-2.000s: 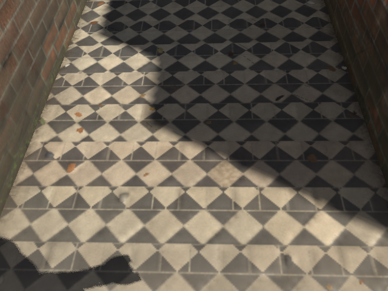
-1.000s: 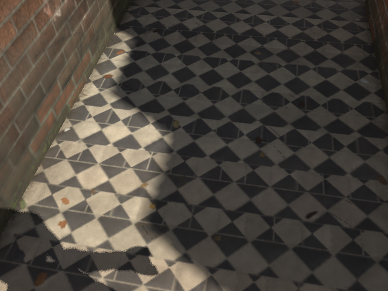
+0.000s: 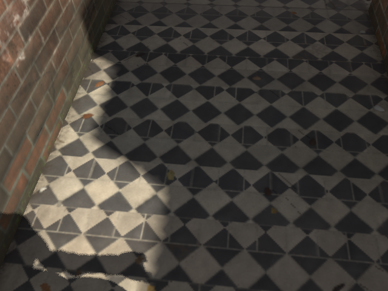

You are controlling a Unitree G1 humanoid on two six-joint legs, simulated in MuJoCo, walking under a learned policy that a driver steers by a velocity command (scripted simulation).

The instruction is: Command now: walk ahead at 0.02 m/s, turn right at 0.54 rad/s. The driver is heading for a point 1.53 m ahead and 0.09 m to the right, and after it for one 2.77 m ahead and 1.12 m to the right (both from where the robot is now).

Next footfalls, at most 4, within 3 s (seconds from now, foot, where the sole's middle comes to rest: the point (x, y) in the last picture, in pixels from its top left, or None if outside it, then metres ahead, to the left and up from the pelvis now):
0.20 left None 0.06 0.13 -0.78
0.64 right None -0.02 -0.07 -0.78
0.96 left None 0.05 0.14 -0.78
1.46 left None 0.00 0.16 -0.78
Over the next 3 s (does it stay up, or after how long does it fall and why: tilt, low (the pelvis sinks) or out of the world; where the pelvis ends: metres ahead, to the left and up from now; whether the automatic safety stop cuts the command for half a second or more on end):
stays up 0.50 0.05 -0.02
